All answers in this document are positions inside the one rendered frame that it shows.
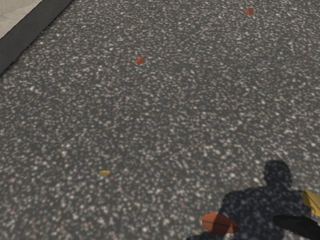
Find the robot right hand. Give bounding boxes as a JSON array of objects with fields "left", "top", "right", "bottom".
[{"left": 272, "top": 215, "right": 320, "bottom": 240}]

